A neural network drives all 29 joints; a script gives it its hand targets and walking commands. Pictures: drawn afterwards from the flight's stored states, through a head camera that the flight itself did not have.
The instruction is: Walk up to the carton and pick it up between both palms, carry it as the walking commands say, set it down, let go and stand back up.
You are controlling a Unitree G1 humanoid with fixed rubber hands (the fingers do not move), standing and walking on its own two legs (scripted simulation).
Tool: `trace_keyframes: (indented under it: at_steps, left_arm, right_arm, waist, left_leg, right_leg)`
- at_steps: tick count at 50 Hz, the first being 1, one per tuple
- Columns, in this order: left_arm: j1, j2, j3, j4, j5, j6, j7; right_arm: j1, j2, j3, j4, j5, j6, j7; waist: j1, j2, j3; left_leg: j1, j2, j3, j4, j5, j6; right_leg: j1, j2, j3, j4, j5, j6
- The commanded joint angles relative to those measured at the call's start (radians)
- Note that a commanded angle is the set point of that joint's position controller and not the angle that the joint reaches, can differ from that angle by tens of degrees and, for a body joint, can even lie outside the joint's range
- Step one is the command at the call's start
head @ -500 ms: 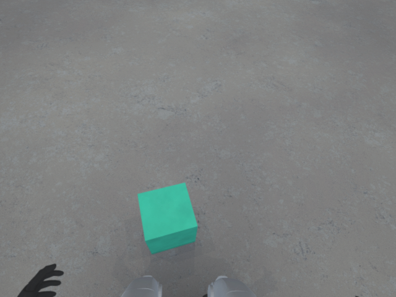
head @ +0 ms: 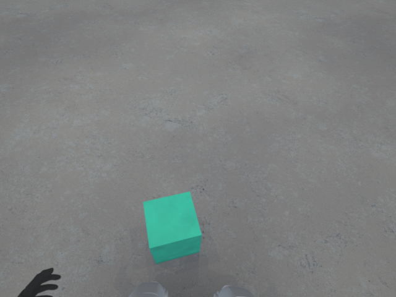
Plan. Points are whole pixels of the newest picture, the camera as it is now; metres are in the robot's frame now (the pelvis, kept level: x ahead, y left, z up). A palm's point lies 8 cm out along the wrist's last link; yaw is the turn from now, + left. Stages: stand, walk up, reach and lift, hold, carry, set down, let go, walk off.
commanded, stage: walk up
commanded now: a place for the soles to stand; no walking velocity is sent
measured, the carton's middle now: (172, 228) +0.46 +0.11 -0.62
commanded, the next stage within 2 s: none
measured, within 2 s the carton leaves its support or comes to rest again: neither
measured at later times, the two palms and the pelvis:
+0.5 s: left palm out of the picture +0.11 +0.40 -0.08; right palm out of the picture +0.12 -0.27 -0.09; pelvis +0.04 +0.06 +0.00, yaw +3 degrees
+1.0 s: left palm out of the picture +0.12 +0.43 -0.08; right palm (316, 295) +0.14 -0.24 -0.09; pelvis +0.05 +0.09 +0.00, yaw +6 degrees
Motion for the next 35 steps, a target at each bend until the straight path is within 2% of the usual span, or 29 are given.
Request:
trace_keyframes:
  at_steps: [1,3,4,5,6,7,9,11,12,13,14,15,17,18,19,20,21,22,23,24,25,26,28,30,31,32,33,34,35]
  left_arm:
    - [0.04,0.329,0.099,-0.039,0.025,-0.039,0.042]
    - [0.03,0.29,0.087,0.0,0.022,-0.049,0.044]
    - [0.014,0.291,0.085,-0.009,0.026,-0.052,0.041]
    - [-0.014,0.292,0.075,-0.013,0.021,-0.045,0.032]
    - [-0.005,0.287,0.089,-0.022,0.031,-0.043,0.034]
    - [-0.005,0.263,0.07,-0.019,0.025,-0.04,0.033]
    - [-0.057,0.272,0.069,-0.054,0.031,-0.031,0.024]
    - [-0.049,0.225,0.049,-0.03,0.015,-0.016,0.025]
    - [-0.04,0.179,0.035,-0.066,0.007,-0.009,0.033]
    - [-0.044,0.092,0.007,-0.091,0.002,-0.01,0.036]
    - [-0.121,0.176,0.035,-0.074,-0.005,0.015,0.048]
    - [-0.074,0.195,0.05,-0.075,-0.006,0.02,0.046]
    - [-0.068,0.183,0.042,-0.041,0.005,0.016,0.042]
    - [-0.074,0.187,0.041,-0.038,0.011,0.02,0.031]
    - [-0.041,0.154,0.046,0.003,-0.001,0.01,0.036]
    - [-0.035,0.172,0.045,0.006,0.009,0.007,0.037]
    - [-0.013,0.163,0.05,0.013,0.009,0.009,0.037]
    - [-0.003,0.164,0.053,0.021,0.005,0.002,0.035]
    - [0.03,0.173,0.056,0.04,0.012,-0.003,0.041]
    - [0.051,0.204,0.058,0.037,0.029,-0.009,0.047]
    - [0.026,0.278,0.076,0.028,0.039,-0.011,0.043]
    - [-0.006,0.307,0.076,0.028,0.033,-0.019,0.044]
    - [-0.091,0.297,0.068,0.015,0.025,-0.013,0.042]
    - [-0.128,0.282,0.063,0.022,0.02,-0.008,0.035]
    - [-0.094,0.251,0.051,0.028,0.023,-0.001,0.039]
    - [-0.094,0.197,0.035,0.004,0.014,0.004,0.044]
    - [-0.106,0.165,0.04,-0.008,-0.008,0.019,0.046]
    - [-0.14,0.188,0.046,-0.013,-0.009,0.027,0.049]
    - [-0.139,0.167,0.045,-0.005,-0.016,0.023,0.048]
  right_arm:
    - [-0.017,-0.207,-0.093,-0.079,-0.012,0.0,0.011]
    - [0.042,-0.176,-0.091,-0.042,-0.004,0.004,0.029]
    - [0.049,-0.18,-0.099,-0.033,-0.006,0.007,0.033]
    - [0.045,-0.182,-0.101,-0.027,-0.004,0.012,0.044]
    - [0.068,-0.157,-0.105,-0.031,-0.006,0.015,0.045]
    - [0.026,-0.144,-0.096,-0.033,-0.002,0.005,0.043]
    - [0.031,-0.142,-0.097,-0.041,0.0,-0.007,0.042]
    - [0.101,-0.128,-0.102,-0.007,0.001,-0.035,0.016]
    - [0.153,-0.23,-0.121,0.015,-0.012,-0.041,-0.004]
    - [0.156,-0.292,-0.132,-0.016,-0.023,-0.048,-0.016]
    - [0.122,-0.319,-0.138,-0.031,-0.003,-0.046,-0.017]
    - [0.075,-0.299,-0.129,-0.043,-0.003,-0.04,-0.009]
    - [0.023,-0.244,-0.12,-0.066,-0.003,-0.021,-0.006]
    - [0.029,-0.243,-0.12,-0.066,-0.011,-0.018,-0.009]
    - [-0.004,-0.231,-0.113,-0.057,-0.015,-0.015,-0.008]
    - [-0.053,-0.231,-0.113,-0.074,-0.017,-0.01,-0.007]
    - [-0.047,-0.239,-0.11,-0.074,-0.015,-0.011,-0.006]
    - [-0.073,-0.223,-0.104,-0.065,-0.006,-0.005,-0.003]
    - [-0.05,-0.219,-0.098,-0.052,0.001,-0.001,0.0]
    - [-0.069,-0.166,-0.079,-0.075,0.009,0.004,-0.001]
    - [-0.057,-0.115,-0.066,-0.081,0.008,0.006,0.005]
    - [-0.097,-0.133,-0.078,-0.063,0.002,0.006,-0.003]
    - [-0.023,-0.178,-0.094,-0.039,0.015,0.002,0.001]
    - [0.053,-0.143,-0.089,-0.02,0.012,-0.007,0.014]
    - [0.055,-0.156,-0.097,-0.018,-0.002,-0.015,0.016]
    - [0.09,-0.212,-0.113,-0.012,-0.011,-0.023,0.01]
    - [0.037,-0.291,-0.123,-0.037,-0.003,-0.022,0.01]
    - [0.041,-0.283,-0.12,-0.023,0.004,-0.022,0.009]
    - [0.006,-0.256,-0.104,-0.018,0.008,-0.024,-0.002]
  waist:
    - [0.043,0.034,0.058]
    - [0.032,-0.036,0.096]
    - [0.025,-0.064,0.066]
    - [0.025,-0.119,0.075]
    - [0.016,-0.109,0.01]
    - [0.034,-0.132,0.04]
    - [0.02,-0.22,-0.02]
    - [-0.028,-0.09,-0.121]
    - [-0.044,0.085,-0.17]
    - [-0.027,0.298,-0.154]
    - [-0.047,0.14,-0.049]
    - [-0.018,0.123,-0.045]
    - [-0.028,0.183,-0.053]
    - [-0.032,0.16,-0.051]
    - [-0.007,0.21,-0.025]
    - [-0.007,0.161,-0.044]
    - [0.008,0.198,-0.049]
    - [0.027,0.12,-0.054]
    - [0.029,0.107,-0.065]
    - [0.045,0.031,-0.06]
    - [0.056,-0.145,-0.052]
    - [0.054,-0.107,-0.015]
    - [0.006,-0.103,0.003]
    - [-0.043,-0.141,-0.049]
    - [-0.054,-0.013,-0.052]
    - [-0.042,0.131,-0.117]
    - [-0.018,0.199,-0.088]
    - [-0.031,0.154,-0.114]
    - [-0.012,0.152,-0.06]
  left_leg:
    - [-0.389,-0.006,-0.216,0.269,-0.038,-0.01]
    - [-0.343,0.021,-0.191,0.204,0.047,-0.009]
    - [-0.263,0.02,-0.171,0.178,0.062,-0.014]
    - [-0.215,0.009,-0.128,0.135,0.027,-0.024]
    - [-0.175,0.015,-0.131,0.097,0.024,-0.026]
    - [-0.187,0.028,-0.092,0.012,0.014,-0.032]
    - [-0.069,0.028,-0.02,-0.098,-0.017,-0.014]
    - [0.125,-0.036,0.02,-0.33,0.113,-0.008]
    - [0.223,0.065,-0.191,-0.378,0.359,0.039]
    - [0.282,0.224,-0.513,-0.403,0.555,0.121]
    - [0.119,0.285,-0.615,-0.448,0.477,0.225]
    - [0.16,0.259,-0.62,-0.457,0.267,0.221]
    - [0.138,0.183,-0.523,-0.443,0.112,0.184]
    - [0.118,0.182,-0.542,-0.457,0.088,0.167]
    - [0.008,0.19,-0.49,-0.449,0.108,0.18]
    - [-0.001,0.178,-0.465,-0.408,0.164,0.179]
    - [-0.038,0.182,-0.46,-0.409,0.153,0.161]
    - [-0.096,0.148,-0.37,-0.372,0.137,0.135]
    - [-0.15,0.131,-0.363,-0.339,0.096,0.113]
    - [-0.233,0.08,-0.303,-0.272,0.002,0.074]
    - [-0.314,-0.028,-0.133,-0.076,-0.072,0.004]
    - [-0.24,-0.065,-0.072,0.108,-0.092,-0.015]
    - [-0.167,-0.017,-0.069,0.124,-0.119,-0.008]
    - [0.002,-0.014,-0.027,-0.155,-0.048,0.01]
    - [0.097,-0.016,-0.08,-0.28,0.142,0.011]
    - [0.167,0.142,-0.362,-0.356,0.427,0.066]
    - [0.146,0.237,-0.605,-0.403,0.462,0.17]
    - [0.158,0.254,-0.583,-0.4,0.397,0.22]
    - [0.128,0.242,-0.535,-0.362,0.472,0.214]
  right_leg:
    - [0.178,-0.422,0.619,-0.583,-0.423,-0.129]
    - [0.176,-0.345,0.448,-0.551,-0.221,-0.06]
    - [0.158,-0.328,0.387,-0.532,-0.148,-0.062]
    - [0.126,-0.308,0.313,-0.511,-0.138,-0.108]
    - [0.194,-0.307,0.31,-0.472,-0.066,-0.116]
    - [0.171,-0.298,0.225,-0.442,0.046,-0.125]
    - [0.173,-0.305,0.177,-0.349,0.143,-0.121]
    - [0.174,-0.244,0.041,-0.066,0.407,-0.057]
    - [0.084,-0.181,-0.008,0.185,0.367,0.015]
    - [-0.124,-0.082,0.021,0.274,-0.05,0.068]
    - [-0.133,-0.053,0.077,0.226,-0.244,0.06]
    - [-0.143,-0.043,0.105,0.222,-0.224,0.045]
    - [-0.148,-0.044,0.069,0.149,-0.196,0.036]
    - [-0.133,-0.029,0.067,0.148,-0.166,0.031]
    - [-0.068,-0.042,0.049,0.093,-0.116,0.022]
    - [0.008,-0.033,0.032,0.01,-0.088,0.03]
    - [0.019,-0.021,0.034,0.025,-0.049,0.021]
    - [0.138,-0.008,-0.008,-0.079,0.017,0.023]
    - [0.235,-0.004,0.012,-0.18,0.038,0.018]
    - [0.273,-0.102,0.146,-0.299,-0.053,-0.011]
    - [0.296,-0.302,0.403,-0.438,-0.284,-0.088]
    - [0.159,-0.435,0.524,-0.518,-0.241,-0.173]
    - [0.123,-0.428,0.395,-0.418,0.063,-0.2]
    - [0.126,-0.301,0.173,-0.245,0.28,-0.099]
    - [0.067,-0.255,0.094,-0.106,0.368,-0.049]
    - [0.001,-0.157,0.001,0.139,0.258,0.021]
    - [-0.126,-0.025,0.03,0.149,-0.156,0.054]
    - [-0.105,-0.057,0.095,0.198,-0.193,0.042]
    - [-0.095,-0.055,0.078,0.137,-0.196,0.034]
